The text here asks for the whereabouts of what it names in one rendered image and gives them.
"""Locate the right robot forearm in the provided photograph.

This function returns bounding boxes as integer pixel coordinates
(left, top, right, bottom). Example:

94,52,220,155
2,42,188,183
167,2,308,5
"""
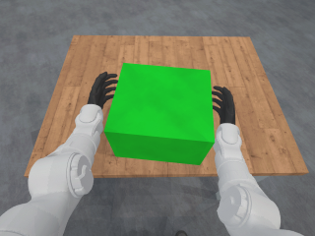
213,123,268,199

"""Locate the carton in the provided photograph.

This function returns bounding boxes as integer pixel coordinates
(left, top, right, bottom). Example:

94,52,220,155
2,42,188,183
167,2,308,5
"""
104,63,215,165

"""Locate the robot left upper arm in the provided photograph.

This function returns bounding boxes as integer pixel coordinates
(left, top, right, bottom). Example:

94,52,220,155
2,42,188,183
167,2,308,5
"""
0,152,94,236

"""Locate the right robot hand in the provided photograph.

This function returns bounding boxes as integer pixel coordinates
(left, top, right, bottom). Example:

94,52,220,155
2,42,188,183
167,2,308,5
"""
212,86,235,125

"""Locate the left robot hand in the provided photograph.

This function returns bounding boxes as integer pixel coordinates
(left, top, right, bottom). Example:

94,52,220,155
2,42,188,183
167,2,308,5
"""
87,72,118,110

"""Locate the left robot forearm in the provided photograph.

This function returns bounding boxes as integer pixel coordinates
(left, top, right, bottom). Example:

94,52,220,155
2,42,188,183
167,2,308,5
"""
28,104,103,196

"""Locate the table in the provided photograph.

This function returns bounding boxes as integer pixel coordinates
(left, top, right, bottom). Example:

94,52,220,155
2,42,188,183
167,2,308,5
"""
24,35,309,201

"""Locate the robot right upper arm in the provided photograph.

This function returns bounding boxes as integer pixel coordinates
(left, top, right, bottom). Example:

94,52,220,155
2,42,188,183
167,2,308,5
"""
217,186,304,236

